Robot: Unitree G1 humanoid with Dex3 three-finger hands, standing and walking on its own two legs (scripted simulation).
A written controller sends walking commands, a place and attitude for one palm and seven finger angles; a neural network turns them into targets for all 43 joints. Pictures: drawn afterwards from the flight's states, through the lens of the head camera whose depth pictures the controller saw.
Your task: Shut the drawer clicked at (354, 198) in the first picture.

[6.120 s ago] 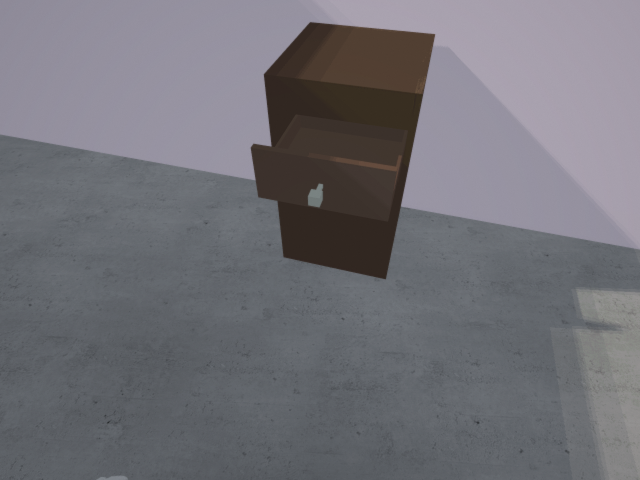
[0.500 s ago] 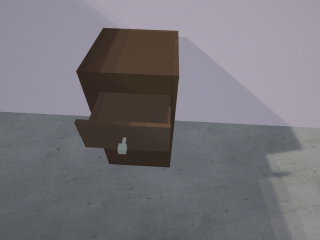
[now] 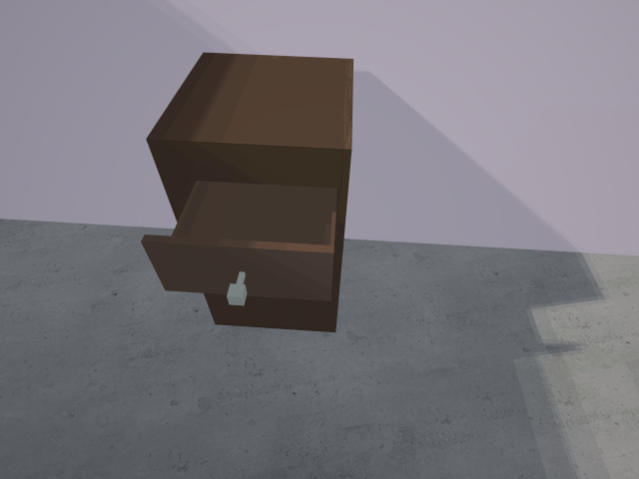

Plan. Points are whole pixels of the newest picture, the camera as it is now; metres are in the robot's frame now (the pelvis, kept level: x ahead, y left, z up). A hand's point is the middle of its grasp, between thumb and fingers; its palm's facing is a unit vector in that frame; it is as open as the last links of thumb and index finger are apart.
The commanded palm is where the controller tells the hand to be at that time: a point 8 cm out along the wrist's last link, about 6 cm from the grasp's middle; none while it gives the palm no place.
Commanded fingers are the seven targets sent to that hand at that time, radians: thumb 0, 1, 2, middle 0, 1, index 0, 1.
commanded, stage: look again from close up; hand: left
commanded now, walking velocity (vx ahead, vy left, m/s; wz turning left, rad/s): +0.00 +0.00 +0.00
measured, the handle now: (238, 287) +0.51 +0.20 -0.19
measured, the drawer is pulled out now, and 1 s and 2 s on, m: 0.19 0.19 0.19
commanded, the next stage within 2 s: shuffle to correct the standing spot in 0.52 s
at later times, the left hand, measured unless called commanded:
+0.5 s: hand out of the picture +0.03 +0.21 -0.18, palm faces -0.01 -0.98 -0.21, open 7.3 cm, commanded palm none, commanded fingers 0.00 0.90 0.90 -0.20 -0.30 -0.20 -0.30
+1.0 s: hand out of the picture -0.04 +0.20 -0.18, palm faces +0.01 -0.98 -0.18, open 7.4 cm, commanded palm none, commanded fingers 0.00 0.90 0.90 -0.20 -0.30 -0.20 -0.30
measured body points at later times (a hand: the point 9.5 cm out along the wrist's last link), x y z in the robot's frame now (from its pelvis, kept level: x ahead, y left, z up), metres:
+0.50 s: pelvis +0.00 +0.03 -0.01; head +0.00 +0.03 +0.44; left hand +0.04 +0.26 -0.16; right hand +0.03 -0.20 -0.16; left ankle +0.02 +0.14 -0.74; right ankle -0.03 -0.10 -0.74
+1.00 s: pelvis +0.02 +0.03 -0.01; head +0.03 +0.03 +0.44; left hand -0.03 +0.25 -0.16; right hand -0.01 -0.19 -0.17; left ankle +0.02 +0.14 -0.74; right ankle -0.03 -0.10 -0.74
